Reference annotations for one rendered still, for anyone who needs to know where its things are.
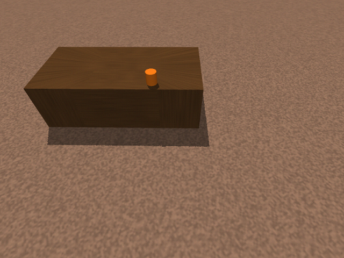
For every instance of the can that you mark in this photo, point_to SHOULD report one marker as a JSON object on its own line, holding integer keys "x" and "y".
{"x": 151, "y": 77}

